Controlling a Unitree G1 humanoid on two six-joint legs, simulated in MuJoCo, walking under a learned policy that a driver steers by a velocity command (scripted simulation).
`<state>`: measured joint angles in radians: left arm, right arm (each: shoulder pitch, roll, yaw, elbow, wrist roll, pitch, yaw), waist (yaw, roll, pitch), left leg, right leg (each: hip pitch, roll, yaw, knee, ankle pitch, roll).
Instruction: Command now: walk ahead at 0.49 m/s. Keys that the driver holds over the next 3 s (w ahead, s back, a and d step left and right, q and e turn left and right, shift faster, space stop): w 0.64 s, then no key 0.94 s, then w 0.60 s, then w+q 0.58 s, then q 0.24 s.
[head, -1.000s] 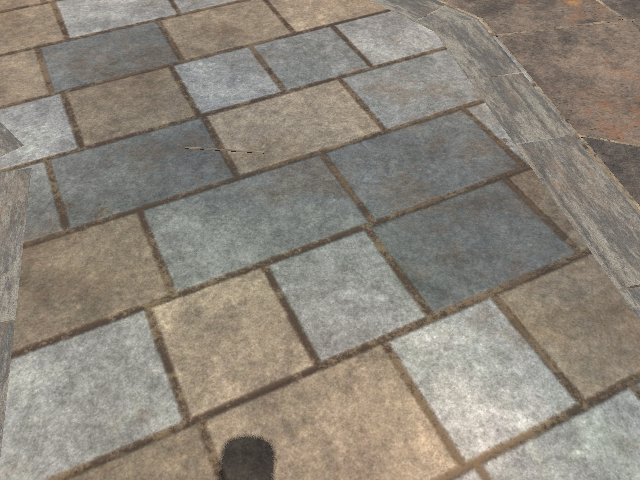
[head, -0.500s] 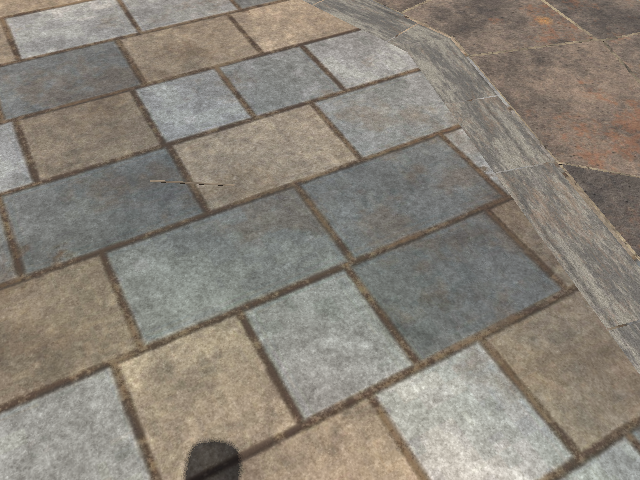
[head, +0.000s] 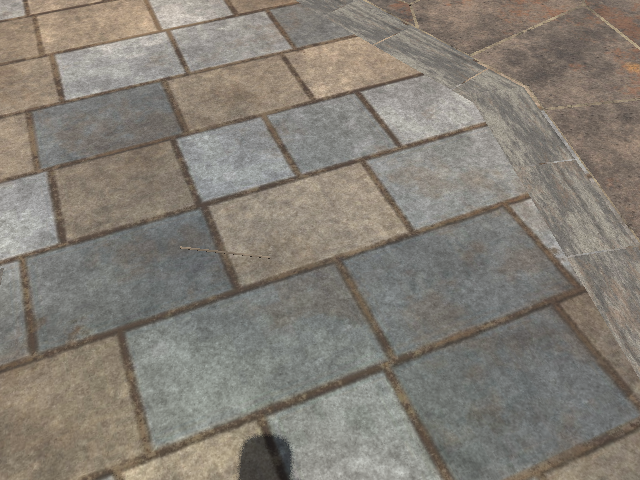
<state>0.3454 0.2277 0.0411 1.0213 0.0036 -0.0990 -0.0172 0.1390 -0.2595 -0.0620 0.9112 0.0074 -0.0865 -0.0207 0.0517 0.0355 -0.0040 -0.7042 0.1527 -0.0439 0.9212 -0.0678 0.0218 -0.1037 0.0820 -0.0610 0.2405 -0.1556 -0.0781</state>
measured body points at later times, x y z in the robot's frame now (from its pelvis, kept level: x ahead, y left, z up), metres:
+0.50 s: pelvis +0.29 +0.08 +0.00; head +0.31 +0.09 +0.45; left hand +0.41 +0.35 -0.13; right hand +0.31 -0.19 -0.13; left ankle +0.29 +0.16 -0.75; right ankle +0.37 -0.10 -0.67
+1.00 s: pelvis +0.52 +0.01 -0.01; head +0.56 +0.00 +0.44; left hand +0.63 +0.27 -0.14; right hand +0.59 -0.25 -0.16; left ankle +0.52 +0.18 -0.70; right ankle +0.60 -0.07 -0.75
